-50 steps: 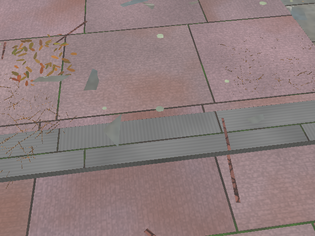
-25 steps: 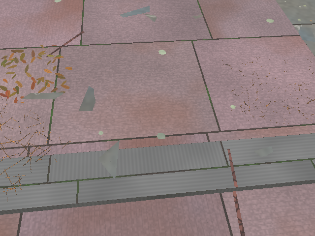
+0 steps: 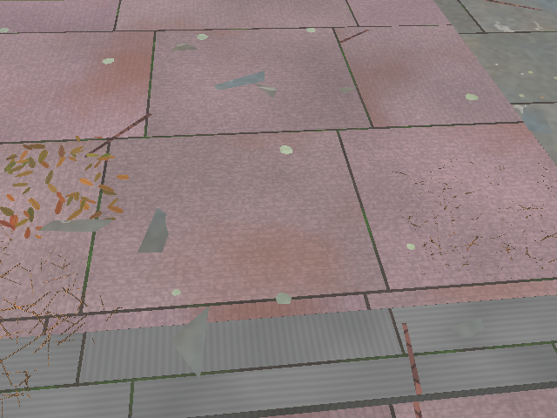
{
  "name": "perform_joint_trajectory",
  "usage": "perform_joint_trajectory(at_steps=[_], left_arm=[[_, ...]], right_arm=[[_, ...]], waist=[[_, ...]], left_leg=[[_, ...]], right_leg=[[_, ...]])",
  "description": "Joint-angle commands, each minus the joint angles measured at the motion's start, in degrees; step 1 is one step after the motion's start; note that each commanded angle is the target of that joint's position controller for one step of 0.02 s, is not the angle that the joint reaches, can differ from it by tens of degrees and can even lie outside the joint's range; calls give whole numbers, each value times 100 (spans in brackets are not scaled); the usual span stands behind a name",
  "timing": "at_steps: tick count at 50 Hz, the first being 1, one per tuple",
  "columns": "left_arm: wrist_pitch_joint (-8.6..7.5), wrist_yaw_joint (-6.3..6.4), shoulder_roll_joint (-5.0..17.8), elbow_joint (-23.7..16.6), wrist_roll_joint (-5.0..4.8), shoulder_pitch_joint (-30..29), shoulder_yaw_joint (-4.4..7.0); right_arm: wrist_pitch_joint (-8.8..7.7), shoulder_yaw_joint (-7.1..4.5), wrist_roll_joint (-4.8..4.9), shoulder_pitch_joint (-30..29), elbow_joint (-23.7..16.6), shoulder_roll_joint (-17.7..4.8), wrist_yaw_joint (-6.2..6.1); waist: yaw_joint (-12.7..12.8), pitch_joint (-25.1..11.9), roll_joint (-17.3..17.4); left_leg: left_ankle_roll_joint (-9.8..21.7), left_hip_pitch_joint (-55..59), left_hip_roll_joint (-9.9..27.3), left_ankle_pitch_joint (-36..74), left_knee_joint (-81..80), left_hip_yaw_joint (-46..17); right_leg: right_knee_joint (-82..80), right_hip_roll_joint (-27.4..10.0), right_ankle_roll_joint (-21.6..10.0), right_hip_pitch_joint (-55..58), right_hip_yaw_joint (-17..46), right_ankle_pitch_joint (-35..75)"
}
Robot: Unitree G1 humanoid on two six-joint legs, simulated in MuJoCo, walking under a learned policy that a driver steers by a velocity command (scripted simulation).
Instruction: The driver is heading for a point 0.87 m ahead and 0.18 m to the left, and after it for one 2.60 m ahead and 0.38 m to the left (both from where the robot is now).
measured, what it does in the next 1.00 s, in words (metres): walks ahead, turning left: right foot, then left foot 0.04 m higher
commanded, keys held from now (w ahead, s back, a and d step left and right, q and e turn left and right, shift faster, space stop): w+q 0.62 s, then w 0.28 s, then w+e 0.10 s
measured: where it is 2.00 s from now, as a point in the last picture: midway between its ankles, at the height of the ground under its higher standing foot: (191, 284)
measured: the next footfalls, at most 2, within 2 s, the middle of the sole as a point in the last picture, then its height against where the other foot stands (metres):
right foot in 0.52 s outside the picture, level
left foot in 0.98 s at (153, 414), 0.04 m higher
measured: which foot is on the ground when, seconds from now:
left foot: down 0.00-0.50, up 0.52-0.96, down 0.98-1.00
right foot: down 0.00-0.04, up 0.06-0.50, down 0.52-1.00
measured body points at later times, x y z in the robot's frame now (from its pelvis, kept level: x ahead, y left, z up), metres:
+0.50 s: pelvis +0.22 +0.02 -0.02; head +0.25 +0.03 +0.43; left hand +0.40 +0.29 -0.10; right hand +0.19 -0.24 -0.15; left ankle +0.02 +0.09 -0.74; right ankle +0.37 -0.04 -0.74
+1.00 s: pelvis +0.45 +0.11 +0.00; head +0.49 +0.14 +0.44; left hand +0.28 +0.28 -0.15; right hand +0.73 +0.04 -0.11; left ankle +0.52 +0.27 -0.71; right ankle +0.37 -0.05 -0.74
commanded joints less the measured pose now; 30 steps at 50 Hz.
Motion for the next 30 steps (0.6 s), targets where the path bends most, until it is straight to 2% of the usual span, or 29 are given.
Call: perform_joint_trajectory(at_steps=[1,2,3,4,5,6,7,8,10,12,17,20,22,23,24,25,26,27,28,29,30], left_arm=[[-121,-10,739,-286,9,-297,177],[-135,-24,652,-329,49,-330,167],[-181,-89,306,-513,42,-488,68],[-238,-177,264,-843,91,-775,51],[-270,-226,536,-980,207,-1035,106],[-313,-272,512,-1060,160,-1290,94],[-380,-309,470,-1069,79,-1359,77],[-408,-333,516,-1088,83,-1403,97],[-353,-346,531,-1141,123,-1438,114],[-272,-328,503,-1301,113,-1704,110],[-213,-341,437,-1941,37,-2961,12],[-215,-328,549,-2226,-19,-3290,0],[-245,-281,661,-2217,-40,-2897,28],[-270,-241,778,-2133,-38,-2484,77],[-315,-184,921,-1937,-28,-1797,150],[-382,-112,1138,-1753,45,-979,239],[-412,-25,1604,-1759,203,-75,340],[-345,-58,2018,-1818,315,-411,401],[-276,-79,1460,-1921,195,-901,344],[-287,-104,920,-2030,113,-1365,206],[-318,-128,763,-1984,104,-1464,155]], right_arm=[[-138,-54,35,323,-139,-98,-2],[-167,-87,17,840,45,-150,-30],[-225,-192,-26,1490,185,-541,-92],[-196,-308,73,2146,351,-1027,-78],[-176,-252,16,1749,258,-912,-86],[-209,-231,-3,1288,63,-838,-80],[-237,-236,-19,990,-75,-835,-91],[-265,-218,25,844,-161,-767,-120],[-314,-170,95,924,-132,-605,-164],[-333,-161,110,1151,-79,-583,-191],[-299,-208,69,1359,-128,-688,-194],[-289,-273,54,1272,-214,-839,-188],[-285,-320,51,980,-325,-937,-214],[-292,-355,61,765,-408,-1047,-205],[-308,-385,76,638,-459,-1135,-173],[-337,-393,101,552,-530,-1107,-128],[-370,-292,119,619,-769,-690,-118],[-315,-214,321,1396,-903,-214,-130],[-201,-280,106,1147,-797,-751,-161],[-164,-298,7,615,-866,-814,-82],[-148,-289,-9,329,-938,-696,-20]], waist=[[-295,1043,-336],[-431,1002,1],[-645,847,1209],[-797,894,2189],[-480,1161,1410],[-321,1163,704],[-196,1011,412],[-120,905,303],[-69,703,457],[-91,632,516],[-373,764,675],[-427,767,751],[-187,629,754],[19,452,715],[311,96,532],[658,-404,269],[886,-1290,-421],[226,-1575,-1756],[98,-953,-867],[75,-148,-171],[36,180,-5]], left_leg=[[95,670,-218,-27,-845,262],[163,1266,-203,-135,-1167,-8],[466,1935,842,-1117,-2118,-1841],[1069,2405,1872,-1917,-3031,-4216],[1218,2013,2048,-1641,-3005,-4422],[1145,1683,1858,-1133,-2862,-3887],[1002,1558,1620,-485,-2886,-3390],[909,1541,1441,146,-2924,-3022],[825,1667,1139,1348,-2867,-2475],[863,1818,1042,2159,-2744,-2219],[836,1556,846,2897,-2580,-2009],[735,1555,875,3297,-2373,-2118],[557,1413,896,3696,-2059,-2161],[431,1250,823,4303,-1669,-2127],[308,1156,612,4788,-859,-2011],[199,684,242,4369,339,-1812],[151,-108,-125,2220,2001,-1479],[42,-1611,-761,-1198,3357,-1003],[140,-2015,-162,-682,3915,-993],[130,-1986,84,-51,3742,-918],[100,-1842,243,240,3519,-881]], right_leg=[[-714,-1119,-812,-1276,757,-1916],[-22,-915,-753,-1621,439,-1753],[1698,-345,-498,-2422,-335,-1129],[3077,326,-342,-3763,-592,-1429],[3890,13,-410,-4022,-35,-1370],[4032,-199,-413,-3962,171,-800],[3904,-301,-382,-3738,224,-325],[3687,-340,-314,-3566,205,-45],[3359,-268,-136,-3386,112,340],[3139,-188,15,-3524,34,539],[2005,-33,191,-3383,-91,1168],[1451,22,120,-2970,-28,1302],[1154,82,-11,-2173,40,1231],[1004,225,-91,-1468,-3,1051],[734,358,-184,-580,-83,1054],[589,59,-314,569,131,995],[436,-1476,-513,1781,1672,-326],[-593,-2712,-1179,2340,4432,-653],[-791,-2545,-1272,1490,4574,-2008],[-928,-2170,-1113,557,3490,-1983],[-1014,-1876,-994,11,2610,-1113]])
Velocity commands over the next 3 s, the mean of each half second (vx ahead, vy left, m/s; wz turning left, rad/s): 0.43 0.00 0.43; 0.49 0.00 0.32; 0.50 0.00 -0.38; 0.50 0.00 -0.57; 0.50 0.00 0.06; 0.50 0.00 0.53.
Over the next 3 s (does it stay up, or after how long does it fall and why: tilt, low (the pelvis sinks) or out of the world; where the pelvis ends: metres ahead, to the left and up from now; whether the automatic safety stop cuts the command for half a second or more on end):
stays up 1.50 0.25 0.01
